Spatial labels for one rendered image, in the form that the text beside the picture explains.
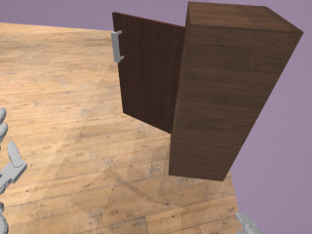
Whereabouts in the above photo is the right robot hand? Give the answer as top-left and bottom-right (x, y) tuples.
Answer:
(235, 212), (262, 234)

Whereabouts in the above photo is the handle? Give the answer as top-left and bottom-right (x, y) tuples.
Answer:
(111, 30), (124, 63)

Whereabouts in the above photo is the cupboard door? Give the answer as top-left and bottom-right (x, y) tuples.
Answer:
(112, 12), (186, 134)

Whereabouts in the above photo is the left robot hand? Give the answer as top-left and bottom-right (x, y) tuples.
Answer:
(0, 107), (27, 195)

